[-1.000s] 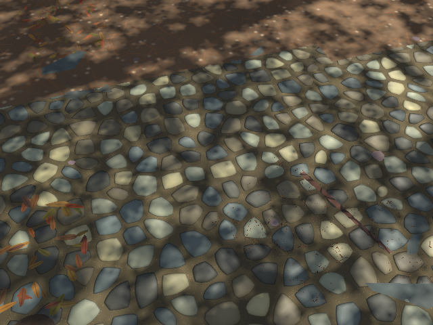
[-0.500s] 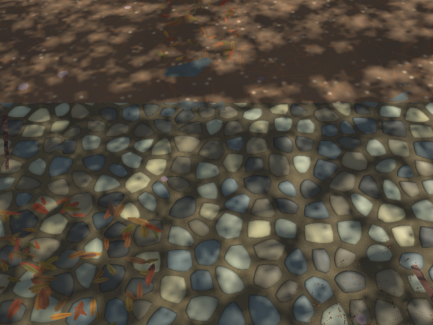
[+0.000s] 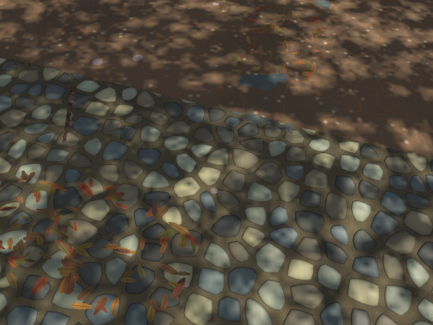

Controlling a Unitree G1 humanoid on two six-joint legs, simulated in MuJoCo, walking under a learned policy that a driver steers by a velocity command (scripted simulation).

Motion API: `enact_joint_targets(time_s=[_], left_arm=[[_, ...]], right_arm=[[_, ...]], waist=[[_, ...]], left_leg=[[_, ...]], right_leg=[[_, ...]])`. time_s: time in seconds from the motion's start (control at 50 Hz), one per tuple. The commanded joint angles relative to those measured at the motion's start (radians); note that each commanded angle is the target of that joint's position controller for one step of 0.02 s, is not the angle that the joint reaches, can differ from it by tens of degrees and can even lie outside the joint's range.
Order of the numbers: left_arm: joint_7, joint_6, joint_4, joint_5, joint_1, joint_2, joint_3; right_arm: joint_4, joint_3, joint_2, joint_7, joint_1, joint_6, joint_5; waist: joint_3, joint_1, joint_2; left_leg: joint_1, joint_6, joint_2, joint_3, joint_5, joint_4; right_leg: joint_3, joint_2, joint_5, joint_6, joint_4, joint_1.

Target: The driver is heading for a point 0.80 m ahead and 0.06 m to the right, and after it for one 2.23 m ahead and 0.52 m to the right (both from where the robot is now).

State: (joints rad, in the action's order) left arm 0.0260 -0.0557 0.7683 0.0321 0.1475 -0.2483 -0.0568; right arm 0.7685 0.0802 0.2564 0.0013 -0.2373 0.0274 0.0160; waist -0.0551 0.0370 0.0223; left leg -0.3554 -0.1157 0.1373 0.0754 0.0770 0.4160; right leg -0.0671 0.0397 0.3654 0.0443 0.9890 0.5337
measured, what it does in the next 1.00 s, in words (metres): walks ahead: right foot, then left foot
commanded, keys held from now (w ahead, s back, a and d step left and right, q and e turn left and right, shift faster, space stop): q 0.04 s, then w+q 0.12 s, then w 0.72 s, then w+e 0.12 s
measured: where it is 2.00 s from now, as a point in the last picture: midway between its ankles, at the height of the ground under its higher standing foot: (188, 198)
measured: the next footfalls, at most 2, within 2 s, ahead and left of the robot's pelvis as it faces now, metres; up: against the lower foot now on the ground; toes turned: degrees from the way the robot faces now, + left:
right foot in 0.22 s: +0.06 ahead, -0.13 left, +0.00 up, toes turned +11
left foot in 0.66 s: +0.25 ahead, +0.13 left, +0.00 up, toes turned +14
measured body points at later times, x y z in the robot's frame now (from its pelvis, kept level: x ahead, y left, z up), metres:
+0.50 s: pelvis +0.09 -0.03 +0.01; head +0.10 -0.05 +0.46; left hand +0.02 +0.24 -0.10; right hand +0.28 -0.25 -0.11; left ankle +0.12 +0.14 -0.68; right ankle +0.02 -0.14 -0.74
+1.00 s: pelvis +0.31 +0.07 +0.01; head +0.33 +0.09 +0.46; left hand +0.39 +0.34 -0.12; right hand +0.35 -0.18 -0.13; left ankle +0.21 +0.12 -0.74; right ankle +0.48 -0.04 -0.68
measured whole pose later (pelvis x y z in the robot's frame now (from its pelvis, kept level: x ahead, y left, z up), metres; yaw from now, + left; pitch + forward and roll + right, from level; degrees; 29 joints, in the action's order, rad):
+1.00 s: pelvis +0.31 +0.07 +0.01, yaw +10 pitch +1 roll +1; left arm -0.05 0.03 0.82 0.03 0.18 -0.25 -0.05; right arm 0.93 0.03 0.23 0.01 -0.41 -0.09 0.02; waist -0.02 0.02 0.05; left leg 0.04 -0.08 0.09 -0.08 0.24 0.18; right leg 0.02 0.10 0.07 -0.03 0.84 0.67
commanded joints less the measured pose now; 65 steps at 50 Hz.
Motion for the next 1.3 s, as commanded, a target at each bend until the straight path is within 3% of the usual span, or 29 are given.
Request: enact_joint_targets(time_s=[0.02, 0.14, 0.2, 0.22, 0.24, 0.26, 0.3, 0.32, 0.44, 0.56, 0.6, 0.64, 0.66, 0.68, 0.7, 0.72, 0.74, 0.8, 0.92, 1.04, 1.1, 1.14, 1.16, 1.18, 1.2, 1.22, 1.24, 1.26, 1.3], left_arm=[[0.006, 0.007, -0.064, -0.005, 0.015, -0.085, -0.020], [-0.004, 0.039, -0.083, -0.011, 0.045, -0.093, -0.013], [0.013, 0.060, -0.022, -0.018, 0.260, -0.090, -0.011], [0.030, 0.069, -0.013, -0.011, 0.275, -0.164, -0.027], [0.032, 0.075, -0.052, 0.005, 0.222, -0.248, -0.038], [0.025, 0.078, -0.044, 0.017, 0.146, -0.232, -0.042], [0.004, 0.101, -0.044, -0.001, 0.078, -0.146, -0.021], [-0.004, 0.109, -0.042, -0.006, 0.083, -0.141, -0.020], [-0.027, 0.140, 0.043, -0.016, 0.286, -0.140, -0.029], [-0.032, 0.138, 0.103, -0.013, 0.373, -0.147, -0.029], [-0.030, 0.133, 0.116, -0.014, 0.376, -0.161, -0.031], [-0.027, 0.130, 0.122, -0.024, 0.341, -0.167, -0.028], [-0.026, 0.131, 0.115, -0.032, 0.327, -0.153, -0.022], [-0.031, 0.134, 0.057, -0.045, 0.310, -0.074, 0.003], [-0.029, 0.131, 0.046, -0.037, 0.349, -0.055, 0.002], [-0.025, 0.121, 0.051, -0.014, 0.271, -0.131, -0.020], [-0.037, 0.128, 0.041, -0.015, 0.234, -0.108, -0.015], [-0.058, 0.105, 0.074, 0.004, 0.262, -0.071, -0.009], [-0.076, 0.088, 0.020, 0.005, 0.085, -0.050, -0.005], [-0.084, 0.095, -0.046, -0.006, -0.111, -0.029, 0.017], [-0.079, 0.098, -0.056, 0.000, -0.109, -0.043, 0.013], [-0.070, 0.100, -0.029, 0.004, -0.001, -0.072, 0.000], [-0.066, 0.106, 0.008, 0.009, 0.121, -0.093, -0.012], [-0.057, 0.110, 0.049, 0.023, 0.271, -0.143, -0.033], [-0.043, 0.105, 0.044, 0.032, 0.341, -0.276, -0.073], [-0.048, 0.095, 0.041, -0.014, 0.307, -0.265, -0.072], [-0.046, 0.090, 0.043, -0.031, 0.240, -0.245, -0.068], [-0.043, 0.088, 0.038, -0.028, 0.189, -0.190, -0.055], [-0.037, 0.094, 0.039, -0.031, 0.132, -0.133, -0.038]], right_arm=[[-0.061, 0.042, 0.159, -0.004, -0.027, -0.004, 0.004], [-0.070, 0.052, 0.172, 0.009, -0.021, 0.004, 0.014], [-0.092, 0.047, 0.136, 0.007, 0.072, 0.008, 0.003], [-0.090, 0.034, 0.073, -0.004, 0.036, 0.002, -0.009], [-0.117, 0.016, 0.022, -0.005, 0.022, -0.014, -0.014], [-0.116, 0.031, 0.114, 0.002, 0.075, -0.028, 0.022], [-0.065, 0.030, 0.117, 0.032, -0.026, -0.040, 0.026], [-0.047, 0.031, 0.118, 0.040, -0.054, -0.040, 0.032], [-0.088, 0.003, 0.087, 0.053, 0.136, -0.044, 0.031], [-0.135, -0.033, 0.039, 0.066, 0.305, -0.057, 0.019], [-0.131, -0.032, 0.050, 0.055, 0.273, -0.063, 0.017], [-0.071, -0.017, 0.074, 0.033, 0.091, -0.076, 0.020], [-0.021, -0.002, 0.117, 0.019, -0.067, -0.088, 0.034], [-0.005, 0.019, 0.209, 0.002, -0.239, -0.095, 0.057], [0.016, 0.033, 0.275, -0.002, -0.266, -0.087, 0.035], [0.019, 0.017, 0.208, 0.001, -0.190, -0.083, 0.012], [0.009, -0.001, 0.147, 0.005, -0.102, -0.086, 0.008], [0.017, -0.026, 0.070, 0.007, -0.028, -0.103, 0.003], [0.085, -0.023, 0.084, 0.006, -0.120, -0.126, -0.005], [0.133, -0.029, 0.092, -0.005, -0.179, -0.137, 0.002], [0.153, -0.029, 0.112, -0.019, -0.182, -0.133, 0.006], [0.158, -0.022, 0.144, -0.029, -0.174, -0.120, 0.016], [0.157, -0.019, 0.158, -0.032, -0.172, -0.109, 0.018], [0.141, -0.021, 0.161, -0.033, -0.165, -0.105, 0.015], [0.084, -0.041, 0.069, -0.016, -0.229, -0.113, -0.012], [0.065, -0.027, 0.112, -0.009, -0.180, -0.121, 0.001], [0.035, -0.027, 0.117, -0.003, -0.085, -0.129, 0.008], [0.022, -0.034, 0.109, 0.001, -0.054, -0.140, 0.003], [0.021, -0.036, 0.094, 0.000, -0.061, -0.117, 0.024]], waist=[[0.110, -0.001, -0.127], [0.120, -0.020, -0.157], [0.063, -0.146, -0.138], [0.051, -0.130, 0.063], [0.071, -0.102, 0.213], [-0.049, -0.061, 0.064], [-0.035, 0.012, 0.060], [-0.018, 0.010, 0.093], [-0.048, -0.096, 0.095], [-0.049, -0.147, 0.139], [-0.032, -0.120, 0.146], [0.054, -0.011, 0.100], [0.161, 0.058, 0.056], [0.321, 0.124, -0.106], [0.350, 0.091, -0.266], [0.197, 0.066, -0.124], [0.097, 0.025, -0.103], [0.022, -0.050, -0.128], [-0.032, -0.046, -0.096], [-0.063, -0.005, -0.076], [-0.035, -0.022, -0.075], [0.049, -0.071, -0.106], [0.119, -0.120, -0.104], [0.201, -0.187, -0.070], [0.335, -0.157, 0.148], [0.395, -0.144, 0.132], [0.244, -0.123, 0.047], [0.130, -0.096, -0.012], [0.036, -0.023, -0.045]], left_leg=[[0.145, -0.105, -0.267, 0.374, 0.241, -0.179], [0.065, -0.109, -0.232, 0.472, 0.539, -0.217], [-0.179, 0.003, -0.116, 0.382, 0.589, -0.171], [-0.308, 0.057, -0.030, 0.253, 0.607, 0.106], [-0.425, 0.071, 0.080, 0.083, 0.482, 0.386], [-0.448, 0.074, -0.010, 0.130, 0.313, 0.471], [-0.358, 0.085, -0.021, 0.126, 0.189, 0.569], [-0.345, 0.093, -0.020, 0.098, 0.171, 0.615], [-0.457, 0.128, -0.099, 0.018, 0.095, 0.512], [-0.241, 0.113, -0.131, -0.162, 0.143, 0.209], [-0.123, 0.072, -0.106, -0.184, 0.169, 0.153], [0.143, 0.023, -0.063, -0.184, 0.113, 0.034], [0.389, -0.007, -0.115, -0.122, 0.101, 0.029], [0.679, -0.078, -0.413, 0.233, 0.346, -0.025], [0.707, -0.158, -0.585, 0.607, 0.329, -0.153], [0.584, -0.139, -0.523, 0.506, 0.337, -0.149], [0.452, -0.118, -0.469, 0.370, 0.247, -0.171], [0.267, -0.066, -0.338, 0.145, 0.049, -0.248], [0.273, -0.091, -0.314, 0.009, -0.175, -0.309], [0.326, -0.047, -0.332, -0.127, -0.320, -0.321], [0.442, -0.022, -0.358, -0.174, -0.609, -0.212], [0.503, -0.004, -0.361, -0.207, -0.903, 0.009], [0.476, 0.007, -0.353, -0.225, -0.896, 0.198], [0.314, 0.024, -0.331, -0.243, -0.694, 0.449], [-0.067, 0.074, -0.188, -0.260, -0.088, 0.871], [-0.272, 0.080, -0.063, -0.083, 0.434, 1.046], [-0.360, 0.071, -0.142, -0.004, 0.335, 1.032], [-0.347, 0.072, -0.186, -0.020, 0.255, 0.947], [-0.239, 0.095, -0.231, -0.023, 0.236, 0.805]], right_leg=[[-0.001, -0.023, 0.004, 0.001, -0.055, 0.028], [0.027, -0.094, 0.119, -0.041, -0.260, -0.171], [0.076, -0.111, 0.002, -0.112, -0.667, -0.543], [-0.106, 0.068, 0.137, -0.131, -0.780, -0.631], [-0.518, 0.358, 0.409, -0.205, -0.892, -0.605], [-0.536, 0.342, 0.426, -0.239, -0.908, -0.430], [-0.357, 0.222, 0.277, -0.192, -0.886, -0.394], [-0.282, 0.179, 0.218, -0.181, -0.882, -0.401], [-0.166, 0.162, -0.043, -0.219, -0.876, -0.552], [-0.066, 0.160, -0.415, -0.216, -0.803, -0.522], [-0.067, 0.187, -0.560, -0.212, -0.752, -0.508], [-0.006, 0.160, -0.829, -0.179, -0.555, -0.478], [0.042, 0.118, -0.772, -0.154, -0.368, -0.367], [0.094, 0.047, -0.387, -0.117, -0.047, -0.110], [0.087, -0.080, 0.165, -0.110, 0.166, 0.100], [0.017, -0.008, 0.097, -0.128, 0.230, 0.161], [0.018, 0.027, 0.007, -0.133, 0.198, 0.152], [0.051, 0.068, -0.084, -0.103, 0.104, 0.049], [0.089, 0.077, -0.244, -0.058, -0.024, 0.172], [0.127, 0.016, -0.396, -0.104, -0.317, 0.085], [0.169, -0.036, -0.318, -0.157, -0.385, 0.021], [0.208, -0.105, -0.204, -0.199, -0.395, -0.100], [0.207, -0.136, -0.193, -0.223, -0.446, -0.240], [0.111, -0.083, -0.180, -0.267, -0.484, -0.477], [-0.356, 0.219, -0.165, -0.417, -0.487, -0.809], [-0.718, 0.316, -0.233, -0.487, -0.651, -0.873], [-0.560, 0.275, -0.191, -0.447, -0.675, -0.760], [-0.447, 0.248, -0.236, -0.407, -0.708, -0.606], [-0.299, 0.150, -0.377, -0.342, -0.751, -0.392]])
Keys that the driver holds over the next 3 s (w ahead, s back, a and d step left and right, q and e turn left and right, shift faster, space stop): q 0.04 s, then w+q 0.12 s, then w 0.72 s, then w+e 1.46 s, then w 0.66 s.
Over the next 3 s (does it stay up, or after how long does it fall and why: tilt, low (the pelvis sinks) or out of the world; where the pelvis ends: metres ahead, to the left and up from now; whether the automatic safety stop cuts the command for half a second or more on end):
stays up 1.36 -0.22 0.01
